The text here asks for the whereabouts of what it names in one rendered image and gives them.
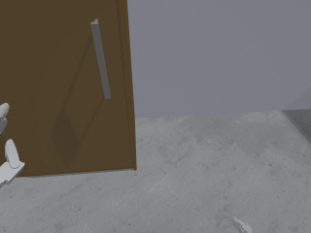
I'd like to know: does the wardrobe door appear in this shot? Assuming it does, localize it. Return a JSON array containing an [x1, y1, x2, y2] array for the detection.
[[0, 0, 133, 175], [0, 134, 29, 170]]

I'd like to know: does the handle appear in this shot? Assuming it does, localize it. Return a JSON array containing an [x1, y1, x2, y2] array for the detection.
[[90, 19, 111, 99]]

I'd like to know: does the right robot hand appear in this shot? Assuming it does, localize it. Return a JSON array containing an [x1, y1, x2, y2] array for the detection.
[[231, 217, 253, 233]]

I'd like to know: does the left robot hand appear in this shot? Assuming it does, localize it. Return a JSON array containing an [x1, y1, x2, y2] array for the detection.
[[0, 103, 25, 188]]

